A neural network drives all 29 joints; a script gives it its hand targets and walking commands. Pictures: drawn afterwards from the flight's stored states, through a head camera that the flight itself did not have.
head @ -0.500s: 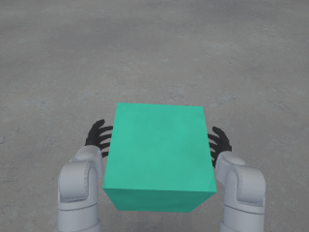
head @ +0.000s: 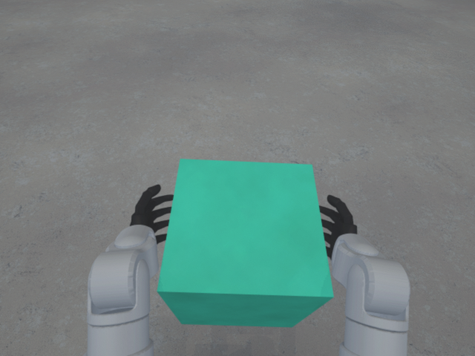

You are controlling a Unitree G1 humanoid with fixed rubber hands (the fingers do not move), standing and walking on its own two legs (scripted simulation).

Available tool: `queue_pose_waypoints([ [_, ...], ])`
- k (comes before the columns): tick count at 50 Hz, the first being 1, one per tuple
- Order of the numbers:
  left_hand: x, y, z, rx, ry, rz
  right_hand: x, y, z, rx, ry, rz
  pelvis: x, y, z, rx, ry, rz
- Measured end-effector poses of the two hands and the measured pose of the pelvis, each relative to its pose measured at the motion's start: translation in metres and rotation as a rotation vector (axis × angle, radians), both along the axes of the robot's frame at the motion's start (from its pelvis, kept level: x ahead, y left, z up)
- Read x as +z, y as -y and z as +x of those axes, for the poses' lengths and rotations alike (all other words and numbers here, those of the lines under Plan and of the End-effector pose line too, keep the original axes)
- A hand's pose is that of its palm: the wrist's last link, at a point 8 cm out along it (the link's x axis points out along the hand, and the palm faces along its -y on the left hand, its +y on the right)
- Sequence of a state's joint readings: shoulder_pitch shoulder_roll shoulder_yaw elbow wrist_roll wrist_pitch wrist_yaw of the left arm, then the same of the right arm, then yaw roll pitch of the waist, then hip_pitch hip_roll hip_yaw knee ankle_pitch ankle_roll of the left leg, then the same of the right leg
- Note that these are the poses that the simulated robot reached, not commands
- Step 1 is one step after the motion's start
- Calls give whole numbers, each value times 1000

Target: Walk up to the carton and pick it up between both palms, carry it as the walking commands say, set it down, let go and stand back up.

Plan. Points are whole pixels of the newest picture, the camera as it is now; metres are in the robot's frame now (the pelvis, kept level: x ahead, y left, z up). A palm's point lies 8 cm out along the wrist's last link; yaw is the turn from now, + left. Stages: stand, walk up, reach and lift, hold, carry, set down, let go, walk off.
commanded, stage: carry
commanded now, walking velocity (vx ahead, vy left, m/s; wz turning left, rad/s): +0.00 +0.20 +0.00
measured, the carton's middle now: (241, 251) +0.29 +0.00 +0.02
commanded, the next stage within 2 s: none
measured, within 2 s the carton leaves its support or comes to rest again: neither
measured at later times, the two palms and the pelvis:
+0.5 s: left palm (125, 250) +0.23 +0.17 +0.11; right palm (336, 267) +0.23 -0.13 +0.09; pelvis -0.04 +0.02 +0.00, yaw -1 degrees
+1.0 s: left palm (76, 276) +0.20 +0.22 +0.10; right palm (301, 294) +0.19 -0.08 +0.09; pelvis -0.07 +0.08 +0.00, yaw -2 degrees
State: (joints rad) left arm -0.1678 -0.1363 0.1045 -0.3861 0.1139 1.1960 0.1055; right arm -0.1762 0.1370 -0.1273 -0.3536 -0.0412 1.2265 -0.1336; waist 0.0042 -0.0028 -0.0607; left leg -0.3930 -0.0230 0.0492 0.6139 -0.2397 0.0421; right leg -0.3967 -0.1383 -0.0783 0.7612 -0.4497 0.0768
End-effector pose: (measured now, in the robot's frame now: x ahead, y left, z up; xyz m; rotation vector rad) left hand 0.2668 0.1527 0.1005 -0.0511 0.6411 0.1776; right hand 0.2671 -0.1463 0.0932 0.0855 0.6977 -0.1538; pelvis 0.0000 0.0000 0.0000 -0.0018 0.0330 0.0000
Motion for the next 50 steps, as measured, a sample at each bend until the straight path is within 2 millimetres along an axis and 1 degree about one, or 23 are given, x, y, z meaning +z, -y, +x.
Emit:
queue_pose_waypoints([
  [4, 0, -11, -10, 1, -1, -7, 1, -11, -10, 2, -2, -6, 1, -10, -10, -1, 13, -14],
  [7, 2, -14, -16, -3, 1, 2, 1, -15, -17, -1, 1, 3, 1, -15, -16, -7, 20, -17],
  [11, 3, -9, -21, -20, 0, 18, -3, -10, -27, -19, 1, 19, -1, -16, -22, -25, 26, -8],
  [16, 3, 3, -26, -33, 0, 37, -8, 3, -36, -32, 1, 37, -4, -8, -28, -34, 33, 17],
  [19, 6, 5, -29, -34, -9, 38, -5, 4, -39, -34, -8, 38, 1, -8, -30, -30, 34, 32],
  [21, 9, 1, -30, -29, -9, 42, -3, 0, -39, -30, -8, 41, 4, -11, -32, -24, 31, 41],
  [24, 10, -10, -32, -19, -3, 45, -4, -11, -38, -19, -1, 44, 4, -20, -34, -14, 15, 43],
  [26, 8, -21, -33, -14, -1, 37, -4, -22, -37, -14, 1, 36, 3, -28, -36, -9, -2, 37],
  [29, -2, -41, -34, -10, -5, 19, -8, -41, -37, -10, -1, 17, -2, -45, -38, -2, -22, 10],
  [33, -10, -61, -43, -5, -31, -1, -9, -61, -44, -4, -28, -4, 1, -62, -46, -4, -9, -10],
  [37, -9, -74, -51, -4, -23, -2, -8, -74, -52, -1, -20, -3, 2, -74, -55, -5, 3, -25],
  [40, -5, -79, -56, -5, -7, -2, -4, -79, -57, -2, -3, -3, 1, -79, -59, -9, 8, -30],
  [43, -1, -79, -60, -12, 6, 2, -1, -79, -63, -9, 10, 1, 1, -82, -63, -16, 12, -27],
  [50, 3, -71, -70, -22, 4, 30, -5, -71, -77, -20, 9, 28, -1, -78, -72, -27, 24, -13],
])
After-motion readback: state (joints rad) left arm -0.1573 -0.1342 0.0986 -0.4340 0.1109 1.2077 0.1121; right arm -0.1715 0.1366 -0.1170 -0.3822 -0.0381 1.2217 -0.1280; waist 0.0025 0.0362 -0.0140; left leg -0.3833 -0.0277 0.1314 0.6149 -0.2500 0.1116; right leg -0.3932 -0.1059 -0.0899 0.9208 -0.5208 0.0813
